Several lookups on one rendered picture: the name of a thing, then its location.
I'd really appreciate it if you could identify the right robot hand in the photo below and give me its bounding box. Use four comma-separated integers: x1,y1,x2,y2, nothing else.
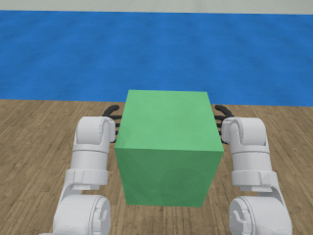
214,105,234,145

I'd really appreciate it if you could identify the carton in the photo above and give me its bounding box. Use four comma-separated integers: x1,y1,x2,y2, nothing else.
114,89,224,208

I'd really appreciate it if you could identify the robot left upper arm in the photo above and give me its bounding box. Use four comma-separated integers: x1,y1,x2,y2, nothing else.
38,194,111,235

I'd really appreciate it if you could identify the left robot hand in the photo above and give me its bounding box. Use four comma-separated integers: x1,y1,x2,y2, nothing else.
102,105,122,143

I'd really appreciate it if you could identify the robot right upper arm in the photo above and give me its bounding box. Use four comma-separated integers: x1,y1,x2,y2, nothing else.
229,196,292,235

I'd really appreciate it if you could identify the robot right forearm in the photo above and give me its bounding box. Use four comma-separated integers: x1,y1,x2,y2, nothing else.
221,117,292,233

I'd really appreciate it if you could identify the robot left forearm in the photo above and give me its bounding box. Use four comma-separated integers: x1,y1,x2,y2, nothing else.
53,116,115,231

